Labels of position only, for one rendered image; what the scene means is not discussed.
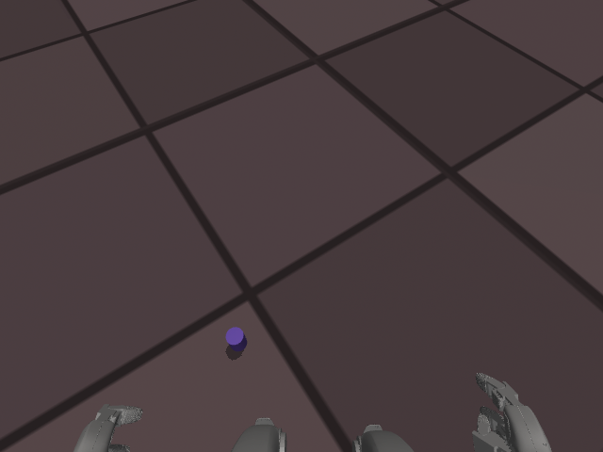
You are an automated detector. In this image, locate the tin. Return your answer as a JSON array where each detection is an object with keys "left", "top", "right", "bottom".
[{"left": 226, "top": 327, "right": 247, "bottom": 351}]

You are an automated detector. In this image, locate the right robot hand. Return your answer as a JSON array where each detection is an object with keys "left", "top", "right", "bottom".
[{"left": 472, "top": 373, "right": 552, "bottom": 452}]

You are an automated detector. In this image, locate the left robot hand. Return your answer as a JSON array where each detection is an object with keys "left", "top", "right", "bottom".
[{"left": 73, "top": 404, "right": 142, "bottom": 452}]

